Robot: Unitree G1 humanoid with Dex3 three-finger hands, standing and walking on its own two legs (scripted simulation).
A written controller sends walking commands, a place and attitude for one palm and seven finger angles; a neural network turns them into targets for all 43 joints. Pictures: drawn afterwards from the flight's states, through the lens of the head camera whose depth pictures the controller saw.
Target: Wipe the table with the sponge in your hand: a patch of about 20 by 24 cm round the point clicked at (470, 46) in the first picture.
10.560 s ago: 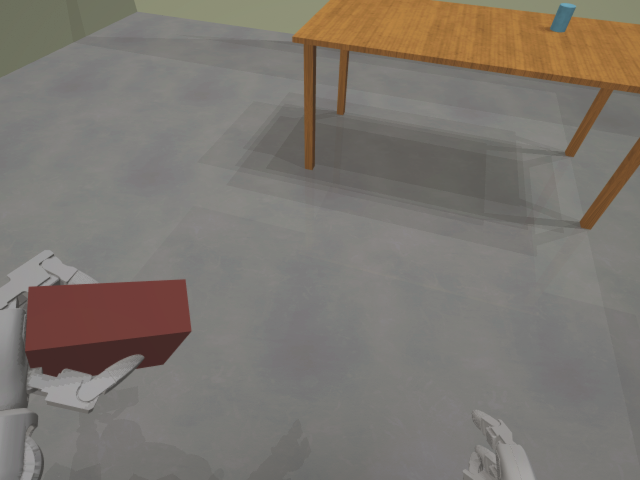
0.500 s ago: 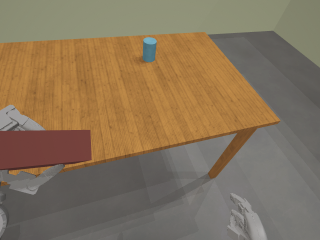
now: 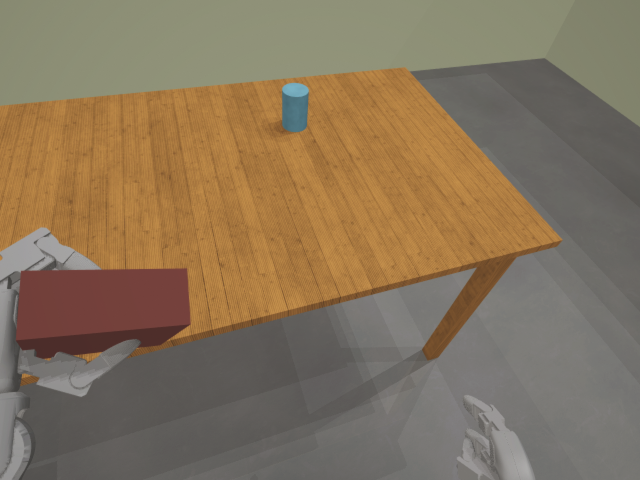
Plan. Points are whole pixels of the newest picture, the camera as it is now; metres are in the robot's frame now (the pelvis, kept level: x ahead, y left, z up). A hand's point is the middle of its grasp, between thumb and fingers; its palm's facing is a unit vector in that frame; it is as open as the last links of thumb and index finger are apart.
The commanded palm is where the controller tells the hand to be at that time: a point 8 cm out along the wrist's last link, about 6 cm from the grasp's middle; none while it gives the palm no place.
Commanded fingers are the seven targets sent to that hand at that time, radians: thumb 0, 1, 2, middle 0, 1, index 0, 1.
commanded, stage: look again from close up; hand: left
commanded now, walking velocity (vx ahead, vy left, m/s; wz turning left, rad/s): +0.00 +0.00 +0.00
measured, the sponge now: (128, 314) +0.23 +0.22 +0.13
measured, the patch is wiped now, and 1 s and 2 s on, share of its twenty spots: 0.00 0.00 0.00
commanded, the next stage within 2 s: shuffle to correct the standing spot in 0.14 s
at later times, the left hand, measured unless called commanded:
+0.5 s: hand (99, 314) +0.22 +0.23 +0.15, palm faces +0.40 -0.85 -0.34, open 9.3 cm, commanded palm +0.17 +0.27 +0.17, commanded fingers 0.00 0.10 1.30 -1.20 -1.60 -1.20 -1.60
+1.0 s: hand (87, 240) +0.30 +0.28 +0.15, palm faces +0.39 -0.83 -0.41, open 9.3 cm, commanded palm +0.24 +0.31 +0.17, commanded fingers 0.00 0.10 1.30 -1.20 -1.60 -1.20 -1.60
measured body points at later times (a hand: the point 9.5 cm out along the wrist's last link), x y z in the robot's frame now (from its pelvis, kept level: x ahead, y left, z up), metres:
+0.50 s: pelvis +0.01 -0.02 -0.01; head +0.02 +0.00 +0.44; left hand +0.19 +0.28 +0.17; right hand +0.18 -0.25 -0.08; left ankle +0.02 +0.05 -0.74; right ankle +0.01 -0.13 -0.74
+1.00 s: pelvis +0.08 +0.04 -0.03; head +0.11 +0.06 +0.42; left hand +0.27 +0.32 +0.17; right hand +0.25 -0.20 -0.11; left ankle +0.14 +0.15 -0.74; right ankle +0.03 -0.11 -0.72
